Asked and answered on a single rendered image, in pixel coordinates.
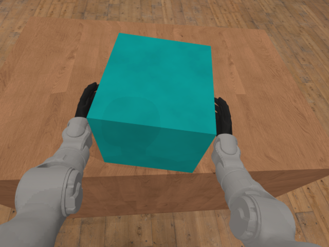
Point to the left robot hand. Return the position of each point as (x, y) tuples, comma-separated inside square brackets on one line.
[(86, 100)]

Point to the right robot hand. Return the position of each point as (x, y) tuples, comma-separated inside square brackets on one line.
[(223, 117)]

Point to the left robot upper arm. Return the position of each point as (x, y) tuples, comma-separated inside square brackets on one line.
[(45, 198)]

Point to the left robot forearm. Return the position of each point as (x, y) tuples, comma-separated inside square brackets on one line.
[(74, 150)]

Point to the carton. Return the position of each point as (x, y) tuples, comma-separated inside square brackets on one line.
[(154, 106)]

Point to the right robot forearm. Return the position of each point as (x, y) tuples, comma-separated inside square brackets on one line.
[(233, 177)]

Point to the pedestal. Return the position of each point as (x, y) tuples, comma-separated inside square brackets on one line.
[(283, 145)]

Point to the right robot upper arm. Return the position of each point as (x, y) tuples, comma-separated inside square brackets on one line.
[(263, 222)]

